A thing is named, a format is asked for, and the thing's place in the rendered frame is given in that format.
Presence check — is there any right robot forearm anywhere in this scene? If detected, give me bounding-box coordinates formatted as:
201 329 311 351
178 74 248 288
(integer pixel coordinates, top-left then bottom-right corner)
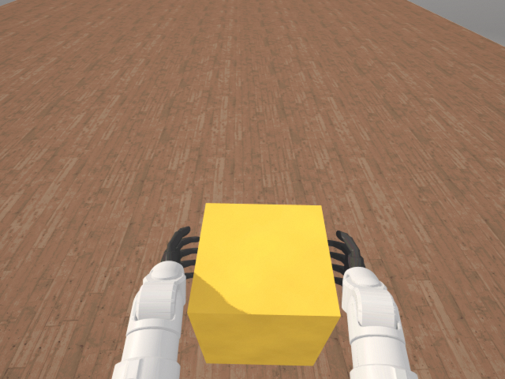
342 267 418 379

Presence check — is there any left robot hand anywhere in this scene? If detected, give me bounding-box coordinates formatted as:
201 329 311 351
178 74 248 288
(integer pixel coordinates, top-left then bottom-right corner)
160 226 200 279

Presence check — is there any left robot forearm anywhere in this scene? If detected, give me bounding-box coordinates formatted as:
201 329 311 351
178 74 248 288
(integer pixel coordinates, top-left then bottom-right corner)
112 261 186 379

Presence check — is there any carton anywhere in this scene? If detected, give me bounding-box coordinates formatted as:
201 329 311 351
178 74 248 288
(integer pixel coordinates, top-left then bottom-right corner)
187 203 341 366

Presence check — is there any right robot hand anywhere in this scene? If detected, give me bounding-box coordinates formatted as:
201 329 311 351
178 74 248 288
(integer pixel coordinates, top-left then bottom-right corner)
327 231 365 286

